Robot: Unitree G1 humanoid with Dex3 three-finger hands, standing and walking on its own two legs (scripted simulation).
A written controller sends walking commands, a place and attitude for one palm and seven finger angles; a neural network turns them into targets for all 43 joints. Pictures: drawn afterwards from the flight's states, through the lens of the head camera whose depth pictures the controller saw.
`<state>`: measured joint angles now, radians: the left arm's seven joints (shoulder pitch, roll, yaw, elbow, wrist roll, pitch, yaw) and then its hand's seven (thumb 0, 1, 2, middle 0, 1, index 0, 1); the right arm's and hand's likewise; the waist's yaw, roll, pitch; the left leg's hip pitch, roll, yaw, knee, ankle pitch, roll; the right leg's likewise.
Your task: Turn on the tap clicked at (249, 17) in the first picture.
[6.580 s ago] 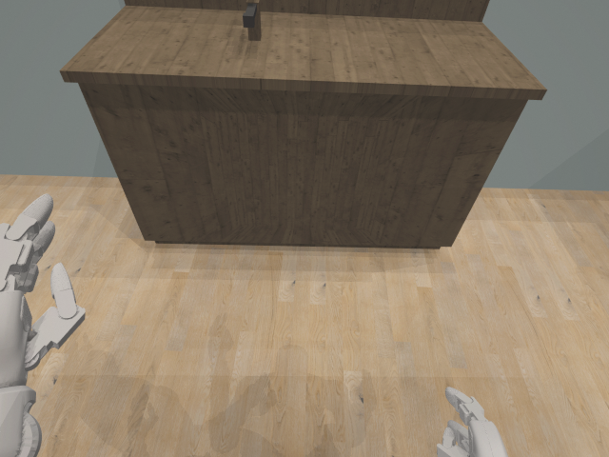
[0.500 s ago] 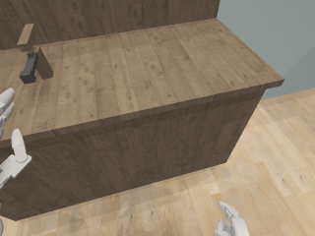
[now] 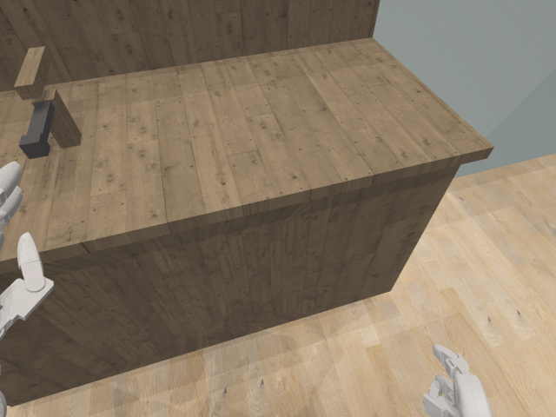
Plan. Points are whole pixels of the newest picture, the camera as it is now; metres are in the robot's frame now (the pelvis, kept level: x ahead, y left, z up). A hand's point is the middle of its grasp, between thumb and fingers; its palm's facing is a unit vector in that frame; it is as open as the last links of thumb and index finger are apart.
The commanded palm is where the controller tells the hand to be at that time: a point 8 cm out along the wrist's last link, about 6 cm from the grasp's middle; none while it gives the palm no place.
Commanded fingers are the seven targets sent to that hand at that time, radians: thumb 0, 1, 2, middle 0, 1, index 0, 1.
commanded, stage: come to a stop and stand still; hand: left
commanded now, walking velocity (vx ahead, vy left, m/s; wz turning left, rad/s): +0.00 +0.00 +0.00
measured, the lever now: (35, 145) +0.46 +0.41 +0.13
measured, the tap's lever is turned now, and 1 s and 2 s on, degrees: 0 0 0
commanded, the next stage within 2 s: look again from close up in 0.54 s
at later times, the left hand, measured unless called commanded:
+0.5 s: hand (16, 327) +0.17 +0.26 +0.16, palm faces +0.40 -0.85 -0.35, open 7.4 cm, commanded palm +0.12 +0.30 +0.18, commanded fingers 0.00 0.90 0.90 -0.20 -0.30 -0.20 -0.30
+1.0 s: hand (1, 306) +0.20 +0.30 +0.15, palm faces +0.33 -0.87 -0.37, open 7.4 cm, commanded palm +0.14 +0.33 +0.18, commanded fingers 0.00 0.90 0.90 -0.20 -0.30 -0.20 -0.30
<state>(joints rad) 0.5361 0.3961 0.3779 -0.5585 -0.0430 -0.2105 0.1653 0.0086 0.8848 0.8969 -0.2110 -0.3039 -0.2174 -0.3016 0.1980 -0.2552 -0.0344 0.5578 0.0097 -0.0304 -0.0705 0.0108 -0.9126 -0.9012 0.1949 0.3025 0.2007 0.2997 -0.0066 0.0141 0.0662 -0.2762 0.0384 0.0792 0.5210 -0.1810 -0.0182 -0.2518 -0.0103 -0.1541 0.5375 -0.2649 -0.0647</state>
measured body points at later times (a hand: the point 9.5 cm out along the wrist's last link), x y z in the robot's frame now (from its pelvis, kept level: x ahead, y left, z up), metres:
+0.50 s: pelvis -0.04 +0.02 +0.00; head -0.04 +0.03 +0.45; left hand +0.15 +0.30 +0.18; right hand +0.11 -0.21 -0.09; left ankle +0.04 +0.12 -0.73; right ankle +0.00 -0.09 -0.73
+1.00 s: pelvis -0.02 +0.05 +0.00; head -0.02 +0.09 +0.45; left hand +0.17 +0.34 +0.17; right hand +0.14 -0.16 -0.06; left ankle +0.04 +0.12 -0.73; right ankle +0.00 -0.08 -0.73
